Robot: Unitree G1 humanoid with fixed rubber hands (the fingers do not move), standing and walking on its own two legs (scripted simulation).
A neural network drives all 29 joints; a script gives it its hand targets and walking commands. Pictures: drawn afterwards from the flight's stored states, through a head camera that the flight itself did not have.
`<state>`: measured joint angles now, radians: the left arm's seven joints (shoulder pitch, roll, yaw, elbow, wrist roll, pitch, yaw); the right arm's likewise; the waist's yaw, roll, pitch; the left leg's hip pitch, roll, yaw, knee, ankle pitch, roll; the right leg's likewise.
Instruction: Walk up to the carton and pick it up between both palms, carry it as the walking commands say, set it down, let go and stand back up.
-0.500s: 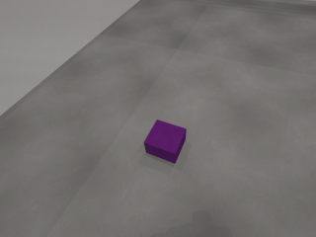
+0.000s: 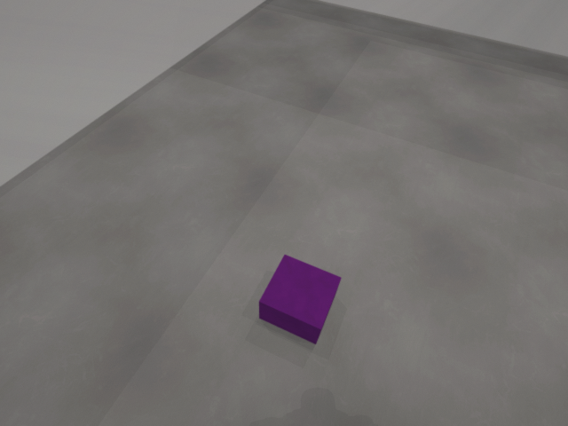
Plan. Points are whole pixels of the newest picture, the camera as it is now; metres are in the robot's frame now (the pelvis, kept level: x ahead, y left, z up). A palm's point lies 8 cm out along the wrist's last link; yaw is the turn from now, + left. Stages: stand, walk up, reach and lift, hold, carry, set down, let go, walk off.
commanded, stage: walk up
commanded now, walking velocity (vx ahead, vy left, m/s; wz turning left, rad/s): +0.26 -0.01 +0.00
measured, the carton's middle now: (299, 298) +0.64 -0.08 -0.70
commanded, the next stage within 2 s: none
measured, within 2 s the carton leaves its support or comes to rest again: neither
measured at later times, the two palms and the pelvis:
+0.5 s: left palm out of the picture +0.11 +0.22 -0.12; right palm out of the picture +0.13 -0.26 -0.14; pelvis +0.10 -0.04 +0.01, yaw -1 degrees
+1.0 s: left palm out of the picture +0.14 +0.26 -0.14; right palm out of the picture +0.15 -0.22 -0.15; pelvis +0.12 +0.01 -0.01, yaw -4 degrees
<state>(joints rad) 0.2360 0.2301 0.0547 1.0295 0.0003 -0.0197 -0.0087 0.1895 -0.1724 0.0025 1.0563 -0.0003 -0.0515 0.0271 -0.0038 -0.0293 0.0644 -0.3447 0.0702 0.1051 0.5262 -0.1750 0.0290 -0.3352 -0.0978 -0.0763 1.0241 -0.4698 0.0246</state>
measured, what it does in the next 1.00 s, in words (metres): walks ahead: right foot, then left foot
